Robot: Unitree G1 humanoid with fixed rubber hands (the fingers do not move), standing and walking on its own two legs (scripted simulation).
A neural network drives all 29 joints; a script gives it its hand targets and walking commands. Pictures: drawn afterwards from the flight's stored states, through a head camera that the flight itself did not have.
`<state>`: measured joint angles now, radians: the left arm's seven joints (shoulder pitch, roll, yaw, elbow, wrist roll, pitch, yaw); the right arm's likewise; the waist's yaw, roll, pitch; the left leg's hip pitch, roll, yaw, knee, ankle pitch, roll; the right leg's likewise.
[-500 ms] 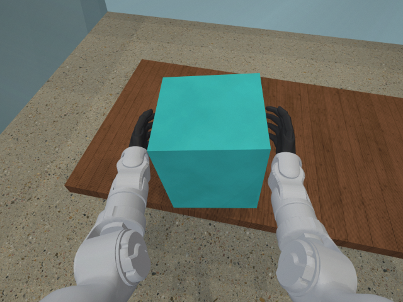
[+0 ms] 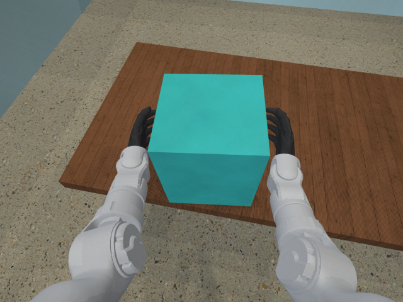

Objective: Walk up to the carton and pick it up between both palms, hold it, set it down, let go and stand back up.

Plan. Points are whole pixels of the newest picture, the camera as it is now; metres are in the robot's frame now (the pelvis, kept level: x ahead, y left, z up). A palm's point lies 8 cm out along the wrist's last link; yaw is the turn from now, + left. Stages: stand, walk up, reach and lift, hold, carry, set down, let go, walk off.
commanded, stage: set down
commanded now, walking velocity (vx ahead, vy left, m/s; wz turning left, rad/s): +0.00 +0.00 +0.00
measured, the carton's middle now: (210, 145) +0.45 -0.01 -0.01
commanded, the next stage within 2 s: none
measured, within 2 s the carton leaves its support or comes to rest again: rests again in 0.88 s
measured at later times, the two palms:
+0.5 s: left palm (137, 152) +0.41 +0.15 +0.03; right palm (283, 157) +0.38 -0.15 +0.04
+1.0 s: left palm (139, 147) +0.42 +0.15 +0.03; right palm (282, 156) +0.39 -0.15 +0.03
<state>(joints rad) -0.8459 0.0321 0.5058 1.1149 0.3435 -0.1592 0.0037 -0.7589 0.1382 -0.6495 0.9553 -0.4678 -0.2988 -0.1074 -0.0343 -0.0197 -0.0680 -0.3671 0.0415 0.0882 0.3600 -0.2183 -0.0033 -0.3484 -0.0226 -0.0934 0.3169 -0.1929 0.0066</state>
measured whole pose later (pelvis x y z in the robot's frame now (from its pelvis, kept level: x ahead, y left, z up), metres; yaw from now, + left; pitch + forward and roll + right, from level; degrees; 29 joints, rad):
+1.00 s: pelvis -0.01 +0.00 +0.00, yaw +1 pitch +16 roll -1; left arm -0.88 0.01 0.61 1.13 0.46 -0.23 -0.01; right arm -0.76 0.17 -0.76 0.93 -0.55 -0.32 -0.07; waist -0.05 -0.03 -0.07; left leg -0.44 0.04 0.07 0.36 -0.19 0.00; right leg -0.40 -0.02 -0.11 0.30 -0.17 0.00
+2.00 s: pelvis -0.02 +0.00 -0.01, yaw -1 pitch +22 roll -2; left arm -1.02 0.20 0.24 1.48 0.08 -0.34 0.06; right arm -0.89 -0.01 -0.28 1.31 -0.06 -0.36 -0.14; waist -0.08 -0.01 -0.20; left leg -0.65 0.07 0.09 0.51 -0.24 0.00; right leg -0.61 -0.01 -0.08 0.42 -0.19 0.00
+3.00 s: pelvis -0.05 +0.00 -0.01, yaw +0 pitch +19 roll -1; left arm -1.31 0.42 -0.22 1.55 -0.38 -0.11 -0.03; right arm -1.19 -0.28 0.03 1.36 0.39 -0.03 -0.09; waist -0.09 -0.02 -0.24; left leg -0.64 0.05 0.03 0.53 -0.22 -0.01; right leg -0.61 0.00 -0.08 0.45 -0.18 -0.01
